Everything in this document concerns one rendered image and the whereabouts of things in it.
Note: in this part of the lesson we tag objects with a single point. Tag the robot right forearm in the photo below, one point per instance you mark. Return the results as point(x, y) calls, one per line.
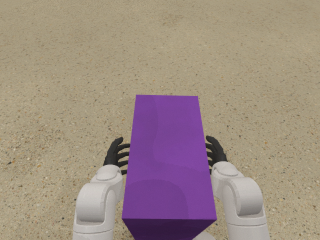
point(242, 202)

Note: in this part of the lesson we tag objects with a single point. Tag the robot left forearm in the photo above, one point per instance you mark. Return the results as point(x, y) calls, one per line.
point(95, 209)

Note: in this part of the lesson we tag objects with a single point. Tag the robot left hand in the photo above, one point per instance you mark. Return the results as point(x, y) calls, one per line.
point(113, 157)

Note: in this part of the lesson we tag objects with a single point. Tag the carton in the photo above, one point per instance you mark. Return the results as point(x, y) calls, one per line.
point(168, 191)

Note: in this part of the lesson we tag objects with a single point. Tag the robot right hand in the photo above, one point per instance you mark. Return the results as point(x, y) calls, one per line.
point(217, 154)

